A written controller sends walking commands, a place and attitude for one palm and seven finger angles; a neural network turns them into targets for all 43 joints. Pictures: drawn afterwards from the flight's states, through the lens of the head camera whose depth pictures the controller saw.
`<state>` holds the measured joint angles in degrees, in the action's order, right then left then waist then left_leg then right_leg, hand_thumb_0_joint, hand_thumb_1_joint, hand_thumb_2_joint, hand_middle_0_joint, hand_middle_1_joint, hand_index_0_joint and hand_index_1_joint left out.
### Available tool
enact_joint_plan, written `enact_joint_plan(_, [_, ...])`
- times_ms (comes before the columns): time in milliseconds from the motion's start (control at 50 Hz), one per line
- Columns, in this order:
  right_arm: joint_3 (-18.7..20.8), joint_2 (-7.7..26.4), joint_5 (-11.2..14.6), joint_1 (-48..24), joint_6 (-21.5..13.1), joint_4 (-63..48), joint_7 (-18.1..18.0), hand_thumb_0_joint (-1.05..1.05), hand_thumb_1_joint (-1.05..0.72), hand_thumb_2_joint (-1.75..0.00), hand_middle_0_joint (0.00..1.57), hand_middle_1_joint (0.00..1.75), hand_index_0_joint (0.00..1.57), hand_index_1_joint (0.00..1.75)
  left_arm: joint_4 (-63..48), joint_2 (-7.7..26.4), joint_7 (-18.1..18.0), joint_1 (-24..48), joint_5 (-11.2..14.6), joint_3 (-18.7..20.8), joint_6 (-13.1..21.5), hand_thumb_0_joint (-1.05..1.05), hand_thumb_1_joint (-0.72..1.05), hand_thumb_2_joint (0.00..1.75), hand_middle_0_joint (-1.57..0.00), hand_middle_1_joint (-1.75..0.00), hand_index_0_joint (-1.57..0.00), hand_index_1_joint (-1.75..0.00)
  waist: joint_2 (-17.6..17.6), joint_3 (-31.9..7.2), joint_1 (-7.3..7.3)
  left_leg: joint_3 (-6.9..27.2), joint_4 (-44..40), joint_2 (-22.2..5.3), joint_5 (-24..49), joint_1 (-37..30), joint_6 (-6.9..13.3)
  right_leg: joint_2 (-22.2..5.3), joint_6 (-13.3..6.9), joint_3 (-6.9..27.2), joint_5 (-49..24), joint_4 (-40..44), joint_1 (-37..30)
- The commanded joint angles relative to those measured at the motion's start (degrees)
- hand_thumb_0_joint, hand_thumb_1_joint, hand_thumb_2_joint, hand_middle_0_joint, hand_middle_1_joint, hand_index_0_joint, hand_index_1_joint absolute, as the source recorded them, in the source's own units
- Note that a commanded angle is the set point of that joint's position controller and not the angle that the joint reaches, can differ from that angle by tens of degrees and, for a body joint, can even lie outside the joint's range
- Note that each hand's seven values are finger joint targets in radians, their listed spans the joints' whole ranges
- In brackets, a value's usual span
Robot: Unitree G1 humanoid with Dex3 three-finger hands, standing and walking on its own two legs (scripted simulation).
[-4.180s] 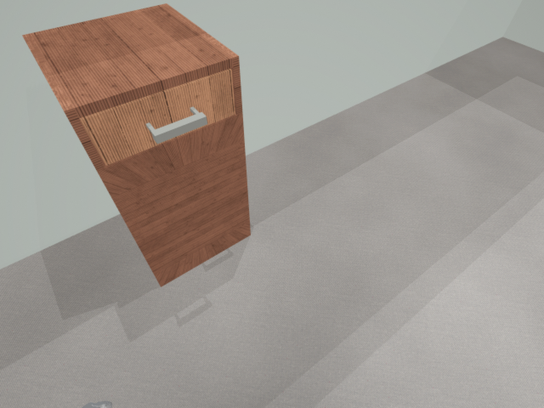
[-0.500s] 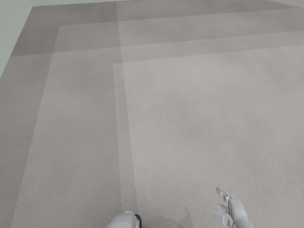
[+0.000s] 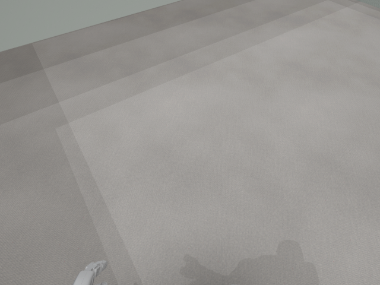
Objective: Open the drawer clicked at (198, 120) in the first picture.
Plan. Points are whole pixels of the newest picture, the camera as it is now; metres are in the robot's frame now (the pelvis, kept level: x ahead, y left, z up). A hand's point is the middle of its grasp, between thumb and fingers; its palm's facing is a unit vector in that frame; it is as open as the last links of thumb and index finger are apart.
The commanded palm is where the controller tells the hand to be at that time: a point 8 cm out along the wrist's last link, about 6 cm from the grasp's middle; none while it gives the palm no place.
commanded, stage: turn to face it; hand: left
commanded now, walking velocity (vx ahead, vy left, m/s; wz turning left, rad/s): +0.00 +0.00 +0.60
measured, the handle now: out of the picture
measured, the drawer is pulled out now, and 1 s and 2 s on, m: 0.00 0.00 0.00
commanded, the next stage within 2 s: none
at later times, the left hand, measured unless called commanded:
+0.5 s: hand out of the picture +0.02 +0.26 -0.17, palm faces +0.32 -0.92 -0.22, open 7.3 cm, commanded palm none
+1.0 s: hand out of the picture -0.03 +0.20 -0.13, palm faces +0.56 -0.78 -0.30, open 7.4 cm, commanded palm none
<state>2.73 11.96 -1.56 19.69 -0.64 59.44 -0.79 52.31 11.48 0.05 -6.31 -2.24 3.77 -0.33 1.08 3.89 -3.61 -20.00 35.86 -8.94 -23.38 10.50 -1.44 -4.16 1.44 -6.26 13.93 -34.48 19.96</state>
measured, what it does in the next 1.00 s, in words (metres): steps on the spot, turning left: left foot, then right foot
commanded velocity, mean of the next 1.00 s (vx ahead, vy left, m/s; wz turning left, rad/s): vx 0.00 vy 0.00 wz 0.60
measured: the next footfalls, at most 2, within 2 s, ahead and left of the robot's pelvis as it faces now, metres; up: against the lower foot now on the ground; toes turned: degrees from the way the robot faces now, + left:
left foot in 0.36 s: +0.04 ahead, +0.14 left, +0.00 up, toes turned +22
right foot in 0.94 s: +0.08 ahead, -0.10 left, +0.00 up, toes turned +31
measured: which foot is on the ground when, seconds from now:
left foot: down 0.00-0.00, up 0.02-0.34, down 0.36-0.94, up 0.96-1.00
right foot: down 0.00-0.36, up 0.38-0.92, down 0.94-1.00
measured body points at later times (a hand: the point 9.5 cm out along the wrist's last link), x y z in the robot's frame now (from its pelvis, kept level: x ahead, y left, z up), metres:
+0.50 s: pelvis +0.00 +0.04 +0.00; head +0.02 +0.08 +0.45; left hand +0.00 +0.31 -0.16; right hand +0.11 -0.20 -0.12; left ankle +0.00 +0.12 -0.72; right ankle +0.01 -0.11 -0.64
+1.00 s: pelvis +0.00 -0.02 +0.01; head +0.03 -0.04 +0.46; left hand -0.06 +0.24 -0.11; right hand +0.20 -0.21 -0.15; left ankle -0.02 +0.11 -0.69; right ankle +0.05 -0.12 -0.73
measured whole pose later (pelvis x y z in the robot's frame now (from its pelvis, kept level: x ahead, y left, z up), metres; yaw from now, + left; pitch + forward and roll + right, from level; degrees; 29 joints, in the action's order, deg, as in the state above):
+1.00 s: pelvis +0.00 -0.02 +0.01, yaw +34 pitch +0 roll +1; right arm 5.6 14.7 -1.5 12.1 4.0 53.1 0.7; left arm 50.2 10.4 -1.3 -10.2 -1.2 2.8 -1.8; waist 3.5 2.0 -1.4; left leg 5.8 46.9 5.7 -21.6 28.0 -1.3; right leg -1.8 -0.6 -3.1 17.9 -31.8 14.3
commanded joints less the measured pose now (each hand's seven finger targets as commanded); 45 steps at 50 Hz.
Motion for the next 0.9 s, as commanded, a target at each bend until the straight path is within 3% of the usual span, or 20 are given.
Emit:
enact_joint_plan(0, [-0.16, 0.87, 1.60, 1.30, 0.56, -4.60, -0.34, 0.00, -0.90, -0.90, 0.20, 0.30, 0.20, 0.30, 1.80, 10.84, -1.70, -13.47, 1.13, 0.57, 2.52, 0.00, 0.90, 0.90, -0.20, -0.30, -0.20, -0.30, -10.26, -15.56, 5.85, 15.30, 18.05, 2.33, -14.28, 12.97, -0.68, -21.59, -11.45, 12.90, -55.65, 7.79, -23.30])
enact_joint_plan(20, [-0.26, 0.39, 1.48, -0.05, 1.44, -4.41, -0.32, 0.00, -0.90, -0.90, 0.20, 0.30, 0.20, 0.30, 1.78, 10.35, -2.15, -11.39, 0.95, 1.22, 2.37, 0.00, 0.90, 0.90, -0.20, -0.30, -0.20, -0.30, -15.27, -14.00, 5.93, 16.13, 22.43, 2.22, -13.39, 15.22, -0.93, -19.83, -11.82, 11.78, -52.14, 8.49, -21.33])
enact_joint_plan(60, [0.50, 1.83, 1.21, -0.61, 2.29, -3.31, -0.22, 0.00, -0.90, -0.90, 0.20, 0.30, 0.20, 0.30, 1.01, 8.64, -2.48, -6.71, 1.11, 0.55, 1.73, 0.00, 0.90, 0.90, -0.20, -0.30, -0.20, -0.30, -12.78, -8.59, 4.60, 17.86, 28.56, 2.90, -8.85, 17.16, -1.48, -18.29, -10.30, 8.00, -42.34, 10.49, -16.15])
enact_joint_plan(120, [1.05, 0.99, 0.91, 1.22, 2.99, -2.56, 0.41, 0.00, -0.90, -0.90, 0.20, 0.30, 0.20, 0.30, -0.49, 7.67, -2.73, -2.72, 0.90, 0.71, 1.20, 0.00, 0.90, 0.90, -0.20, -0.30, -0.20, -0.30, -9.53, -4.21, 2.48, 16.80, 27.58, 3.28, -4.28, 15.93, -2.02, -16.46, -7.77, 1.94, -28.58, 12.98, -8.55])
enact_joint_plan(180, [1.43, 0.34, 0.65, 0.42, 3.31, -3.53, 0.88, 0.00, -0.90, -0.90, 0.20, 0.30, 0.20, 0.30, -0.73, 7.75, -2.62, -2.34, 0.72, 1.15, 0.81, 0.00, 0.90, 0.90, -0.20, -0.30, -0.20, -0.30, -10.84, -2.14, 2.39, 14.77, 22.15, 3.54, -2.66, 15.14, -2.35, -16.43, -7.12, -0.59, -18.23, 14.20, -5.78])
enact_joint_plan(260, [1.91, 0.37, 0.60, -0.91, 2.65, -5.94, 1.34, 0.00, -0.90, -0.90, 0.20, 0.30, 0.20, 0.30, -1.74, 8.25, -2.61, -2.10, 0.47, 2.28, 0.15, 0.00, 0.90, 0.90, -0.20, -0.30, -0.20, -0.30, -12.72, -3.22, 2.72, 12.78, 9.73, 3.65, -0.30, 12.10, -1.92, -17.51, -5.94, -2.07, -13.11, 9.61, -6.21])
enact_joint_plan(280, [2.07, 0.70, 0.48, 0.01, 2.45, -6.05, 1.35, 0.00, -0.90, -0.90, 0.20, 0.30, 0.20, 0.30, -1.73, 8.26, -2.53, -2.06, 0.70, 2.40, -0.09, 0.00, 0.90, 0.90, -0.20, -0.30, -0.20, -0.30, -11.57, -4.00, 2.20, 11.98, 4.96, 4.08, 3.82, 9.38, -1.79, -17.06, -4.86, -2.98, -11.27, 7.00, -5.75])
enact_joint_plan(300, [2.36, 1.81, 0.39, 1.63, 2.19, -5.91, 1.43, 0.00, -0.90, -0.90, 0.20, 0.30, 0.20, 0.30, -1.93, 7.57, -2.37, -2.39, 1.09, 2.36, -0.42, 0.00, 0.90, 0.90, -0.20, -0.30, -0.20, -0.30, -6.77, -5.34, 1.38, 11.99, -1.60, 4.66, 9.57, 4.72, -1.54, -15.53, -3.18, -4.36, -8.01, 2.39, -4.30])
enact_joint_plan(320, [3.11, 4.95, 0.21, 4.64, 1.75, -5.46, 1.48, 0.00, -0.90, -0.90, 0.20, 0.30, 0.20, 0.30, -2.71, 6.02, -2.19, -2.59, 1.51, 2.15, -1.04, 0.00, 0.90, 0.90, -0.20, -0.30, -0.20, -0.30, 3.35, -5.86, -0.20, 19.10, -9.46, 1.22, 15.44, 1.29, 0.12, -11.68, -0.57, -5.91, 1.03, -7.02, 0.56])
enact_joint_plan(340, [4.52, 11.21, -0.16, 6.04, 1.22, -6.20, 1.13, 0.00, -0.90, -0.90, 0.20, 0.30, 0.20, 0.30, -5.08, 2.23, -1.75, -2.75, 1.96, 1.63, -1.50, 0.00, 0.90, 0.90, -0.20, -0.30, -0.20, -0.30, 22.04, -4.14, -0.92, 39.92, -17.12, -12.31, 28.63, -1.24, 6.59, -3.42, 4.48, -6.41, 22.35, -20.69, 14.05])
enact_joint_plan(360, [4.89, 13.39, -0.42, 7.05, 1.38, -5.92, 0.78, 0.00, -0.90, -0.90, 0.20, 0.30, 0.20, 0.30, -6.78, 3.09, -1.79, 1.27, 1.29, 1.37, -1.73, 0.00, 0.90, 0.90, -0.20, -0.30, -0.20, -0.30, 17.35, -4.79, -2.40, 44.46, -19.48, -17.22, 28.26, 0.80, 11.50, -2.17, 3.66, 0.26, 24.08, -30.92, 14.43])
enact_joint_plan(380, [4.63, 12.41, -0.40, 4.38, 1.14, -6.28, 0.25, 0.00, -0.90, -0.90, 0.20, 0.30, 0.20, 0.30, -6.39, 3.00, -1.55, 1.59, 1.04, 1.69, -1.89, 0.00, 0.90, 0.90, -0.20, -0.30, -0.20, -0.30, 12.63, -4.72, -0.80, 41.98, -20.19, -14.79, 22.42, 1.93, 11.36, -3.46, 3.06, 3.86, 18.46, -34.39, 15.60])
enact_joint_plan(400, [4.38, 11.23, -0.27, 1.63, 0.91, -7.21, -0.14, 0.00, -0.90, -0.90, 0.20, 0.30, 0.20, 0.30, -5.76, 2.69, -1.36, 1.81, 0.87, 1.97, -1.88, 0.00, 0.90, 0.90, -0.20, -0.30, -0.20, -0.30, 14.17, -5.08, 0.04, 41.24, -19.78, -11.83, 19.81, 2.31, 9.45, -3.35, 3.43, 5.01, 14.63, -36.34, 17.56])
enact_joint_plan(420, [3.63, 9.89, -0.23, -2.13, 0.78, -8.41, -0.33, 0.00, -0.90, -0.90, 0.20, 0.30, 0.20, 0.30, -4.89, 4.00, -1.04, 0.86, 0.84, 2.38, -1.76, 0.00, 0.90, 0.90, -0.20, -0.30, -0.20, -0.30, 11.54, -4.47, 1.14, 38.16, -19.26, -9.62, 18.25, 3.01, 8.09, -3.23, 3.78, 5.88, 10.37, -37.42, 17.10])
enact_joint_plan(500, [3.12, 9.67, 0.37, -4.43, -0.08, -9.68, -0.64, 0.00, -0.90, -0.90, 0.20, 0.30, 0.20, 0.30, -2.60, 5.37, -0.56, -3.13, 1.15, 2.44, -1.55, 0.00, 0.90, 0.90, -0.20, -0.30, -0.20, -0.30, 3.88, -8.04, 2.45, 32.43, -17.87, -5.05, 26.61, -2.45, 8.27, -2.04, 4.91, 6.26, 4.77, -33.62, 14.36])
enact_joint_plan(600, [3.56, 10.46, 0.49, -2.42, 0.36, -9.10, -0.38, 0.00, -0.90, -0.90, 0.20, 0.30, 0.20, 0.30, -3.27, 6.26, -0.99, -2.27, 1.27, 2.29, -1.65, 0.00, 0.90, 0.90, -0.20, -0.30, -0.20, -0.30, 4.42, -8.56, 1.19, 36.00, -17.88, -4.56, 26.91, -6.50, 10.12, -0.99, 5.62, 7.19, 6.18, -27.13, 13.95])
enact_joint_plan(720, [4.14, 11.93, 0.19, -3.62, 1.32, -9.37, 0.00, 0.00, -0.90, -0.90, 0.20, 0.30, 0.20, 0.30, -4.58, 6.67, -1.31, -0.58, 1.58, 1.88, -1.76, 0.00, 0.90, 0.90, -0.20, -0.30, -0.20, -0.30, 7.13, -6.84, 0.47, 41.54, -17.90, -4.19, 21.35, -3.08, 11.84, 0.48, 5.18, 7.60, 10.28, -18.17, 9.81])
enact_joint_plan(820, [4.64, 12.71, 0.03, -7.09, 2.14, -10.57, 0.40, 0.00, -0.90, -0.90, 0.20, 0.30, 0.20, 0.30, -4.80, 6.12, -1.64, -4.69, 1.98, 1.50, -1.34, 0.00, 0.90, 0.90, -0.20, -0.30, -0.20, -0.30, 8.49, -8.49, 2.14, 44.48, -16.24, -1.66, 21.05, 2.19, 10.93, 3.30, 3.59, 6.94, 10.37, -5.94, -0.23])
enact_joint_plan(860, [4.83, 12.30, 0.23, -9.26, 2.52, -11.54, 0.71, 0.00, -0.90, -0.90, 0.20, 0.30, 0.20, 0.30, -4.07, 6.93, -1.83, -8.68, 2.12, 1.81, -1.11, 0.00, 0.90, 0.90, -0.20, -0.30, -0.20, -0.30, 7.59, -8.33, 4.00, 43.88, -15.55, 1.02, 15.68, 8.64, 8.49, 4.17, 2.76, 5.75, 4.94, 2.74, -8.89])
enact_joint_plan(880, [4.82, 11.37, 0.53, -10.56, 2.72, -12.07, 0.87, 0.00, -0.90, -0.90, 0.20, 0.30, 0.20, 0.30, -3.57, 7.91, -1.97, -11.32, 1.94, 2.22, -0.83, 0.00, 0.90, 0.90, -0.20, -0.30, -0.20, -0.30, 5.78, -7.80, 5.55, 41.88, -13.24, 3.53, 9.86, 14.85, 6.04, 2.59, 1.96, 6.10, 1.31, 10.54, -15.70])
